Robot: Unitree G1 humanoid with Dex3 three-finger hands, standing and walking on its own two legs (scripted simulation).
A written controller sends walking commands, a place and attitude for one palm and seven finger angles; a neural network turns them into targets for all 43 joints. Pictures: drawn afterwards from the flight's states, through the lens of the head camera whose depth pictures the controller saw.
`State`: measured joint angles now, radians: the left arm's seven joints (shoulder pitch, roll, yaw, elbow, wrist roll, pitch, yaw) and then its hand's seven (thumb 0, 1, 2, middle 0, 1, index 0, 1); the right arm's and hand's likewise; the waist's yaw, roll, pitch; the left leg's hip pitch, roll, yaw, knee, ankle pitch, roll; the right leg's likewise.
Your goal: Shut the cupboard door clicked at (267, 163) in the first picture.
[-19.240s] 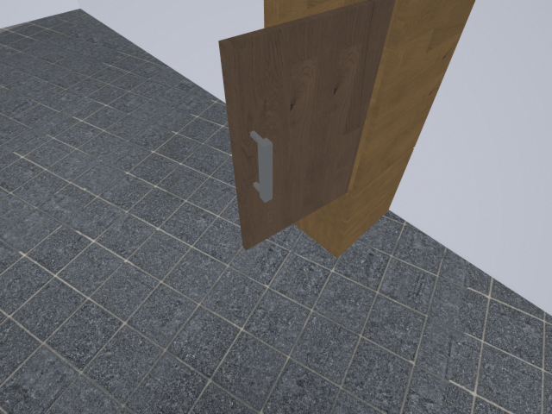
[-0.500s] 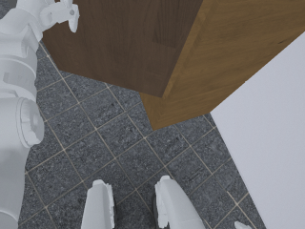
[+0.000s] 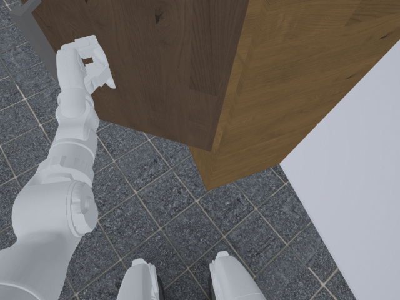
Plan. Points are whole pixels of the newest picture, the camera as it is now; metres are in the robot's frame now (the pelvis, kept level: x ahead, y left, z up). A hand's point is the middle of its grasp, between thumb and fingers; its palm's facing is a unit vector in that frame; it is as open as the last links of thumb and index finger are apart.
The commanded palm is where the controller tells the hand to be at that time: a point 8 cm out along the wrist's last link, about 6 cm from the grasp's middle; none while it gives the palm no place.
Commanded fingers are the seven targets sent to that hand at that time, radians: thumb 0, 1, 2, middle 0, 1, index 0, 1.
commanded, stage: pull the fist back off the door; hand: left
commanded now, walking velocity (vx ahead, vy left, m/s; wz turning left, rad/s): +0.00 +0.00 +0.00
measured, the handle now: (49, 43) +0.63 +0.22 +0.07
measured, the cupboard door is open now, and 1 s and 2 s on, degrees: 52 52 52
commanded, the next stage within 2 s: draw the hand back to the body in 0.38 s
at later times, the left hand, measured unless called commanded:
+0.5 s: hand (113, 100) +0.47 +0.10 +0.08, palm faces +0.08 -1.00 -0.05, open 3.1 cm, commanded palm +0.45 +0.15 +0.08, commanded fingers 0.00 0.90 0.90 -1.30 -1.50 -1.30 -1.50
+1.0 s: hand (55, 137) +0.37 +0.15 +0.15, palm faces +0.06 -1.00 -0.04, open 3.1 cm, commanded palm +0.32 +0.21 +0.16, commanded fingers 0.00 0.90 0.90 -1.13 -1.32 -1.13 -1.32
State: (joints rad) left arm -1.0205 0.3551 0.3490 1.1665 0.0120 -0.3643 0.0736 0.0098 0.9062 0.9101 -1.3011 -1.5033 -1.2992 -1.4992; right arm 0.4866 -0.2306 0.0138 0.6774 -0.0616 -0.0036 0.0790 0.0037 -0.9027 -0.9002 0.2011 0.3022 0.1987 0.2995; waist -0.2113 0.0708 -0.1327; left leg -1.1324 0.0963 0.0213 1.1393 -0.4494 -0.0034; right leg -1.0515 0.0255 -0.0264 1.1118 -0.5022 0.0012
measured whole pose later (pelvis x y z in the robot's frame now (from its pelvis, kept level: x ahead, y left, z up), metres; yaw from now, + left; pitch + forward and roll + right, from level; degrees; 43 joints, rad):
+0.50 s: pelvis +0.01 -0.02 +0.01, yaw +3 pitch +19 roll +0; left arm -0.75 0.17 0.17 0.99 -0.03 -0.48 0.09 0.02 0.90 0.90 -1.31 -1.50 -1.30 -1.50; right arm 0.25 -0.23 -0.02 0.66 -0.03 0.01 0.04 0.00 -0.91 -0.90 0.20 0.30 0.20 0.30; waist -0.10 0.03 -0.14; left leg -0.96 0.07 0.01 1.07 -0.45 -0.03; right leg -0.89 0.00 -0.04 1.09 -0.53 -0.02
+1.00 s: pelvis +0.02 -0.01 +0.06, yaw +2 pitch +8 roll +0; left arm -0.22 0.21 0.13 0.40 -0.19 -0.28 -0.08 0.02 0.90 0.90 -1.29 -1.49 -1.29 -1.48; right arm 0.28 -0.26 0.00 0.63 0.05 -0.01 -0.03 0.01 -0.90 -0.90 0.20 0.30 0.20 0.30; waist -0.04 0.04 -0.08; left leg -0.57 0.06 0.04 0.79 -0.35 -0.02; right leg -0.51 0.00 -0.02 0.81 -0.43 -0.01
